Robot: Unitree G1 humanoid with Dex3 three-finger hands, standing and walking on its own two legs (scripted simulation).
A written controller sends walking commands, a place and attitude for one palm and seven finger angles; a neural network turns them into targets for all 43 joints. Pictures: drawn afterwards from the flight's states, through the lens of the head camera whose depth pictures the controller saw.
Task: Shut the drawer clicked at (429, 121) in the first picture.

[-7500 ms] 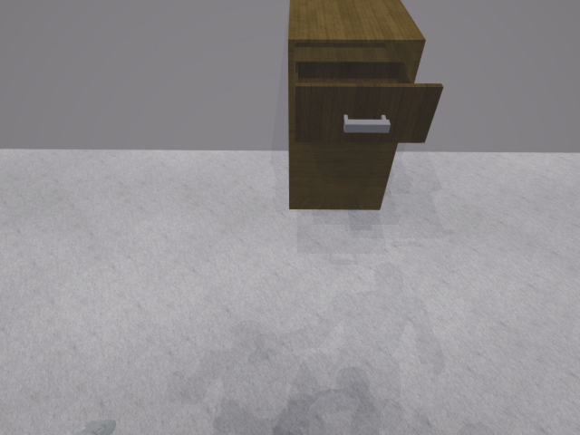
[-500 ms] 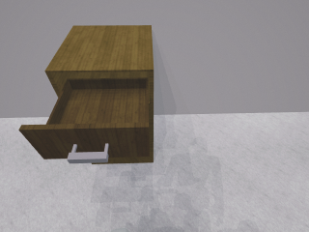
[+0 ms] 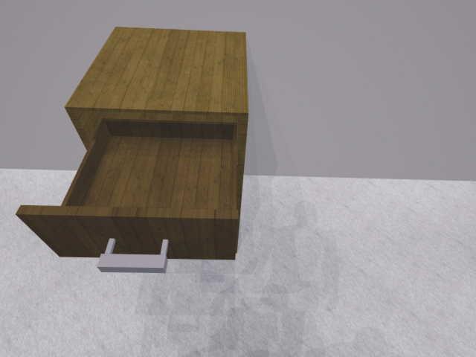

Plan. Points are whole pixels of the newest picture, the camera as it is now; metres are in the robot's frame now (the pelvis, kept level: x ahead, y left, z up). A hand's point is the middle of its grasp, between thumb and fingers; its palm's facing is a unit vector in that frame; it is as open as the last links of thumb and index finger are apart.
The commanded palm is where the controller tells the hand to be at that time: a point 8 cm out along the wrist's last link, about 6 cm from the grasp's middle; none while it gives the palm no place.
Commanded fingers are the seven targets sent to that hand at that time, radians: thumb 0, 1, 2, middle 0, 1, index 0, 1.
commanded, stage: come to a stop and stand still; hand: left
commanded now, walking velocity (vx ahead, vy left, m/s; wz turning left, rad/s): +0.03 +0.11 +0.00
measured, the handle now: (136, 253) +0.30 +0.23 -0.07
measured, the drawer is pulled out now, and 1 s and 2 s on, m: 0.30 0.30 0.30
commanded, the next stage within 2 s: look again from close up in 1.06 s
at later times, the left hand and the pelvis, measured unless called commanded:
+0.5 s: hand out of the picture -0.02 +0.17 -0.16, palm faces +0.10 -0.96 -0.26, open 7.4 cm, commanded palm none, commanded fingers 0.00 0.90 0.90 -0.20 -0.30 -0.20 -0.30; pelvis -0.02 -0.02 +0.01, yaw +0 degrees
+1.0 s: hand out of the picture -0.02 +0.18 -0.17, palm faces +0.04 -0.98 -0.17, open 7.4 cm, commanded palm none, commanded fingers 0.00 0.90 0.90 -0.20 -0.30 -0.20 -0.30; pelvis -0.01 +0.01 +0.00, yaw -1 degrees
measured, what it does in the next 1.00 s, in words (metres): steps on the spot: right foot, then left foot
